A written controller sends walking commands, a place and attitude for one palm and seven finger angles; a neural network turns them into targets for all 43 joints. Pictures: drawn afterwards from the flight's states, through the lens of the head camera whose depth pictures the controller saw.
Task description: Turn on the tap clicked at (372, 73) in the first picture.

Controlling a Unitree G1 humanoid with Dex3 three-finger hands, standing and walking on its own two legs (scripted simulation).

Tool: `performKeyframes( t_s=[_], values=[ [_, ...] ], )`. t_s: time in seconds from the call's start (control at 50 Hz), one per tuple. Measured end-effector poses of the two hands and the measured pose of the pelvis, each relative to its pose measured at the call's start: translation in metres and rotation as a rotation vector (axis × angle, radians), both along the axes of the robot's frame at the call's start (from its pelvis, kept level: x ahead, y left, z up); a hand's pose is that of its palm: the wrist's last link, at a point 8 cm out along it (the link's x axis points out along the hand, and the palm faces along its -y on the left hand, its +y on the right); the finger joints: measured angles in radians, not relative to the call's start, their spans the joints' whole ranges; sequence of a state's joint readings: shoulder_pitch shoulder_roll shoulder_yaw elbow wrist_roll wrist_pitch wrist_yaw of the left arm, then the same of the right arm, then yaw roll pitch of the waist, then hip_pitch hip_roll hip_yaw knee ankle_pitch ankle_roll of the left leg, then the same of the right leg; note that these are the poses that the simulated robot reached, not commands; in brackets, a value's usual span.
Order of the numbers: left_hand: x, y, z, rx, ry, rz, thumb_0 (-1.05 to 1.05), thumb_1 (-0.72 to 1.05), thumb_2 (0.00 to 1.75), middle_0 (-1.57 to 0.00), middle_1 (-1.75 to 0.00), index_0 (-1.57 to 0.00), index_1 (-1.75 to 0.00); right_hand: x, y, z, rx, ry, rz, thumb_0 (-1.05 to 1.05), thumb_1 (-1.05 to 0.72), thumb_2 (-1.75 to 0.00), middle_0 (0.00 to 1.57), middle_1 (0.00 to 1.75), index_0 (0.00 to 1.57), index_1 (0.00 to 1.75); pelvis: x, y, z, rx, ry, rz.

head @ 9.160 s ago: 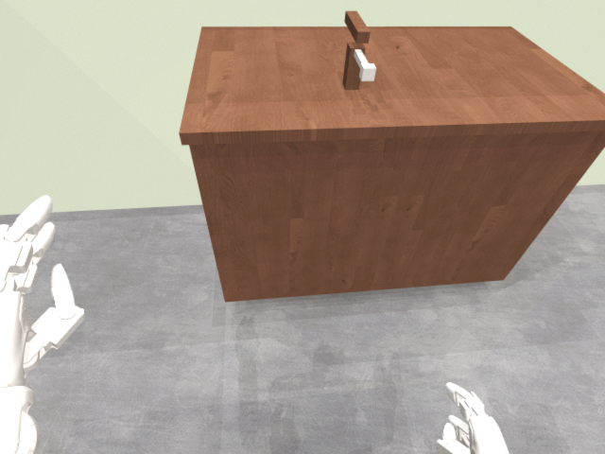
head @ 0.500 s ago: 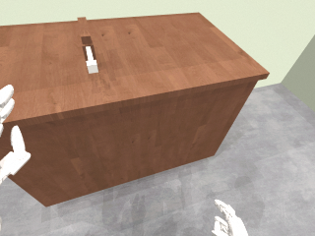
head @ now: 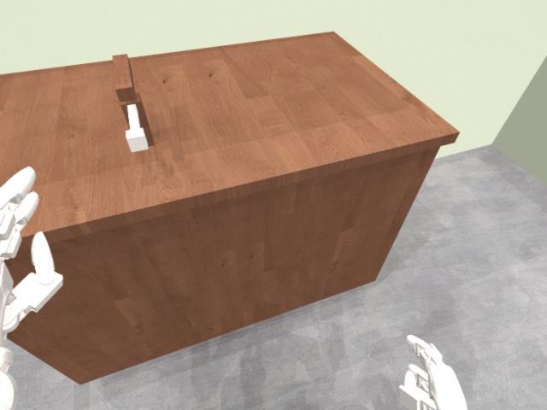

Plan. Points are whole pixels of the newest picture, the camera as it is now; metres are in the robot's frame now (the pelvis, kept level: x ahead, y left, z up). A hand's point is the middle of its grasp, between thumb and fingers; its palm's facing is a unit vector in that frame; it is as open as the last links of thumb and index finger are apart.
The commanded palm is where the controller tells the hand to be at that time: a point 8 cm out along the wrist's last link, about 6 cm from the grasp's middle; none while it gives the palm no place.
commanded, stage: shuffle to correct the standing spot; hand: left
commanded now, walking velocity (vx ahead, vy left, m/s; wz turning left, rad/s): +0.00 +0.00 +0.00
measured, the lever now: (137, 140) +0.50 +0.27 +0.13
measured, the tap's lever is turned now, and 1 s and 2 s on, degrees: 0 0 0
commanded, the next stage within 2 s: come to a stop and stand still in 0.98 s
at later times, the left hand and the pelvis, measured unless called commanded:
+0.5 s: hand (78, 233) +0.28 +0.26 +0.16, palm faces +0.39 -0.86 -0.33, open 7.4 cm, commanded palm +0.20 +0.29 +0.17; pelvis +0.04 +0.01 -0.02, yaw +0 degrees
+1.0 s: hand (147, 192) +0.34 +0.19 +0.17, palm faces +0.45 -0.85 -0.29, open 7.4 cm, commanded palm +0.29 +0.23 +0.17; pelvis +0.14 -0.06 -0.03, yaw +3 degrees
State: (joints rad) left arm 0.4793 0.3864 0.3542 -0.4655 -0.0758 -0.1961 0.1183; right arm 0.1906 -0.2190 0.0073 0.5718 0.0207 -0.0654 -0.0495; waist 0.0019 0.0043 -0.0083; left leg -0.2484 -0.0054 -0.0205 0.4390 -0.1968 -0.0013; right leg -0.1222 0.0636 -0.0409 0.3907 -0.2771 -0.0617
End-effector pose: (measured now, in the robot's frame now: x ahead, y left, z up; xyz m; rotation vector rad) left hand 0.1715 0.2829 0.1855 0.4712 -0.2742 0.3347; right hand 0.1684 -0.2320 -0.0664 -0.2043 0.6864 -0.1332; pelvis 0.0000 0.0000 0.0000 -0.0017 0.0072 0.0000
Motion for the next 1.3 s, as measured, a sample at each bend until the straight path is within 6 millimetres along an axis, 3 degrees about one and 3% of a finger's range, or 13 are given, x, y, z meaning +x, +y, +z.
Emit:
performKeyframes(
  t_s=[0.16, 0.26, 0.46, 0.6, 0.68, 0.74, 0.8, 0.9, 0.98, 1.04, 1.12, 1.2, 1.3],
  values=[
    [-0.01, 0.007, -0.022, -0.081, 0.052, 0.067, 0.01, 0.89, 0.9, -0.21, -0.3, -0.21, -0.31, -0.005, 0.009, -0.009, 0.008, 0.044, 0.026, 0.02, -0.9, -0.9, 0.2, 0.3, 0.2, 0.3, -0.002, -0.001, -0.001, -0.002, -0.011, 0.003],
    [-0.004, 0.006, -0.026, -0.117, 0.005, 0.061, 0.01, 0.89, 0.9, -0.21, -0.3, -0.21, -0.31, -0.011, 0.011, -0.015, -0.008, 0.074, 0.024, 0.02, -0.9, -0.9, 0.2, 0.3, 0.2, 0.3, 0.004, 0.001, -0.007, -0.01, -0.018, 0.008],
    [0.05, 0.018, -0.022, -0.064, -0.095, 0.01, 0.01, 0.89, 0.9, -0.21, -0.3, -0.21, -0.31, 0.0, 0.018, -0.034, -0.01, 0.127, -0.028, 0.02, -0.9, -0.9, 0.2, 0.3, 0.2, 0.3, 0.034, 0.011, -0.023, 0.006, -0.023, -0.012],
    [0.084, -0.013, 0.002, 0.023, -0.038, -0.092, 0.01, 0.89, 0.9, -0.21, -0.3, -0.2, -0.3, 0.011, 0.021, -0.022, 0.062, 0.174, -0.03, 0.02, -0.9, -0.9, 0.21, 0.3, 0.21, 0.3, 0.062, -0.003, -0.002, -0.025, 0.009, -0.009],
    [0.093, -0.028, 0.005, 0.116, 0.024, -0.101, 0.01, 0.89, 0.9, -0.21, -0.3, -0.21, -0.31, 0.031, 0.003, -0.027, 0.062, 0.171, -0.037, 0.02, -0.9, -0.9, 0.21, 0.3, 0.21, 0.3, 0.084, -0.017, -0.005, -0.032, 0.006, -0.019],
    [0.103, -0.034, 0.0, 0.186, 0.023, -0.054, 0.01, 0.88, 0.9, -0.21, -0.3, -0.21, -0.31, 0.055, -0.017, -0.044, 0.053, 0.156, -0.024, 0.02, -0.9, -0.9, 0.21, 0.3, 0.21, 0.3, 0.103, -0.033, -0.021, -0.023, -0.014, -0.001],
    [0.113, -0.038, -0.007, 0.137, -0.027, 0.004, 0.01, 0.88, 0.9, -0.22, -0.3, -0.21, -0.31, 0.082, -0.036, -0.056, 0.022, 0.162, 0.0, 0.02, -0.9, -0.9, 0.21, 0.3, 0.2, 0.3, 0.109, -0.041, -0.029, -0.042, -0.045, 0.024],
    [0.119, -0.047, -0.016, 0.007, -0.079, 0.038, 0.01, 0.88, 0.9, -0.22, -0.3, -0.21, -0.31, 0.121, -0.053, -0.032, -0.033, 0.127, 0.036, 0.02, -0.91, -0.9, 0.2, 0.3, 0.2, 0.3, 0.122, -0.053, -0.023, -0.016, -0.057, 0.03],
    [0.126, -0.052, -0.013, -0.04, -0.156, 0.017, 0.01, 0.88, 0.9, -0.22, -0.3, -0.21, -0.31, 0.15, -0.057, -0.011, -0.096, 0.061, 0.064, 0.02, -0.91, -0.9, 0.2, 0.3, 0.2, 0.3, 0.139, -0.058, -0.024, -0.019, -0.054, 0.056],
    [0.134, -0.052, -0.006, -0.024, -0.237, 0.017, 0.01, 0.88, 0.9, -0.22, -0.3, -0.21, -0.31, 0.17, -0.055, -0.006, -0.108, 0.006, 0.064, 0.02, -0.91, -0.9, 0.2, 0.3, 0.2, 0.3, 0.152, -0.06, -0.03, -0.011, -0.066, 0.055],
    [0.151, -0.051, 0.01, 0.015, -0.246, 0.064, 0.01, 0.88, 0.9, -0.21, -0.3, -0.21, -0.31, 0.187, -0.041, -0.003, -0.038, 0.005, 0.102, 0.02, -0.91, -0.9, 0.2, 0.3, 0.2, 0.3, 0.169, -0.072, -0.018, -0.016, -0.056, 0.08],
    [0.166, -0.067, 0.018, 0.03, -0.181, 0.09, 0.01, 0.89, 0.9, -0.21, -0.3, -0.2, -0.3, 0.199, -0.032, -0.008, 0.052, 0.022, 0.148, 0.01, -0.9, -0.9, 0.2, 0.3, 0.2, 0.3, 0.187, -0.085, -0.007, -0.026, -0.031, 0.074],
    [0.186, -0.099, 0.001, 0.072, -0.037, 0.104, 0.01, 0.89, 0.9, -0.21, -0.3, -0.2, -0.3, 0.214, -0.046, -0.032, 0.126, 0.033, 0.158, 0.01, -0.9, -0.9, 0.21, 0.3, 0.21, 0.3, 0.207, -0.107, -0.015, -0.009, -0.034, 0.07]
  ],
)
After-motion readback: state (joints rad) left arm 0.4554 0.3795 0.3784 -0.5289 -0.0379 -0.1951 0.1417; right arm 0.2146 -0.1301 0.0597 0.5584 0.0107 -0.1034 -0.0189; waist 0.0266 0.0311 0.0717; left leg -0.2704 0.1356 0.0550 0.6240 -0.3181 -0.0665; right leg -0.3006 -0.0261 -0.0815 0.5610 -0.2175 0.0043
